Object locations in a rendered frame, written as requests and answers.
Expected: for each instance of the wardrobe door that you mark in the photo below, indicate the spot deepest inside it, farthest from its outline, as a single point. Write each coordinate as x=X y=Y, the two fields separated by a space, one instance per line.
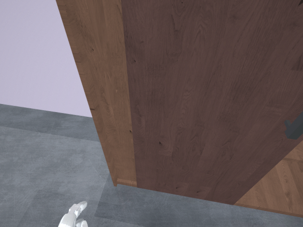
x=211 y=83
x=117 y=118

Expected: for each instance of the robot left hand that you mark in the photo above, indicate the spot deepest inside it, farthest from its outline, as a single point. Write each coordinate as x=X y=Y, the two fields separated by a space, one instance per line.
x=69 y=219

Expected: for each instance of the handle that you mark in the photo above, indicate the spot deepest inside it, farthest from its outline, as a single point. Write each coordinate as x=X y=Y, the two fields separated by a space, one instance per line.
x=97 y=18
x=294 y=130

